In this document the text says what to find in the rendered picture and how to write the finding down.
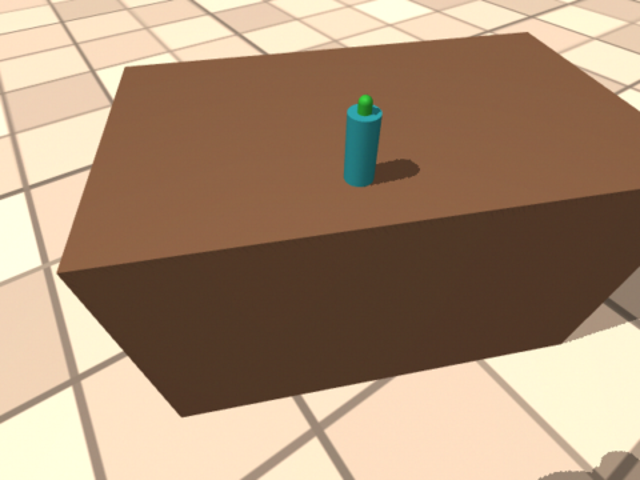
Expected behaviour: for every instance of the bottle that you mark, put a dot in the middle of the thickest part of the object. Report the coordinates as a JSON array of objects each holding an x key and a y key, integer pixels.
[{"x": 362, "y": 138}]

